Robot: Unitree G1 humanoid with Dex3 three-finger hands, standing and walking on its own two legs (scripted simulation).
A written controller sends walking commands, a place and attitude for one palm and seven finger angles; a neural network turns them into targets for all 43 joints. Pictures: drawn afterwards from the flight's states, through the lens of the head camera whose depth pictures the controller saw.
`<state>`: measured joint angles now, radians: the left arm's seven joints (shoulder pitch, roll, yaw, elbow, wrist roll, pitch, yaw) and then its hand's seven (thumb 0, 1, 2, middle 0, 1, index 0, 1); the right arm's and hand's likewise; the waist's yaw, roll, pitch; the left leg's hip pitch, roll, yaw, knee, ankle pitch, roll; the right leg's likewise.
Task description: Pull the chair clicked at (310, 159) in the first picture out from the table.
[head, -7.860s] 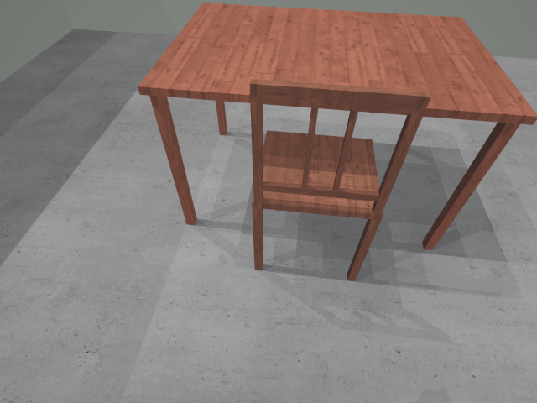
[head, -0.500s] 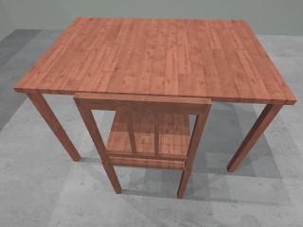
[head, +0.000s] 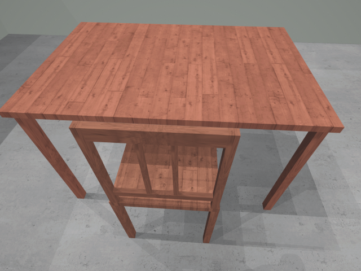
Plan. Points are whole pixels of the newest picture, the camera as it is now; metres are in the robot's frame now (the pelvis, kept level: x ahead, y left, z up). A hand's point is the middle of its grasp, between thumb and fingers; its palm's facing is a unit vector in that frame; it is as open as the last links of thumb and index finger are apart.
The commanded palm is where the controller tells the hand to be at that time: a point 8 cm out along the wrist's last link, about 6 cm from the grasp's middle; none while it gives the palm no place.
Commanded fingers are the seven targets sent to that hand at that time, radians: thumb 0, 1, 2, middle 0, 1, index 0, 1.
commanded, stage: look again from close up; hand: left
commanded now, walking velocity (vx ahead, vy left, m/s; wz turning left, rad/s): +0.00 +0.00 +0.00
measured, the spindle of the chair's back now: (144, 170) +0.42 +0.14 -0.10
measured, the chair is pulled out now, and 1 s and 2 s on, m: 0.00 0.00 0.00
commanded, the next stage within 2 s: raise the hand toward the chair's back in 0.62 s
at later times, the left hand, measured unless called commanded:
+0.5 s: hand out of the picture +0.01 +0.15 -0.17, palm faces +0.00 -0.98 -0.20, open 7.4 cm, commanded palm none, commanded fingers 0.00 0.90 0.90 -0.20 -0.30 -0.20 -0.30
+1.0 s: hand (120, 241) +0.19 +0.14 -0.02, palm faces +0.03 -1.00 +0.03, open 8.1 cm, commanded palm +0.11 +0.21 -0.07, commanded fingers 0.00 0.55 0.75 -0.17 -0.25 -0.17 -0.25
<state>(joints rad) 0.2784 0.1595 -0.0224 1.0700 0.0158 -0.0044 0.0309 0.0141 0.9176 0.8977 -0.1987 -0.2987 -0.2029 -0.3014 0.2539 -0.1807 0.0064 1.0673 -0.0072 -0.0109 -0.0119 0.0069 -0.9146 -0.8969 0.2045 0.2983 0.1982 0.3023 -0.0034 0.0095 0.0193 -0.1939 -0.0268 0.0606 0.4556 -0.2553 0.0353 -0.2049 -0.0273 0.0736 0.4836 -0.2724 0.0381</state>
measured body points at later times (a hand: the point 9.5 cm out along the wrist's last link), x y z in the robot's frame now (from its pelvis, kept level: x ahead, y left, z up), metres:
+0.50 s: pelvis +0.01 -0.02 +0.00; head +0.02 -0.02 +0.45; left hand +0.02 +0.21 -0.15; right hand +0.02 -0.25 -0.16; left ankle -0.01 +0.10 -0.74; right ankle -0.01 -0.15 -0.74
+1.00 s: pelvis -0.03 -0.02 -0.05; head +0.00 -0.01 +0.40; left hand +0.18 +0.20 -0.02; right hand +0.17 -0.27 -0.11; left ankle -0.01 +0.10 -0.74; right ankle -0.01 -0.15 -0.74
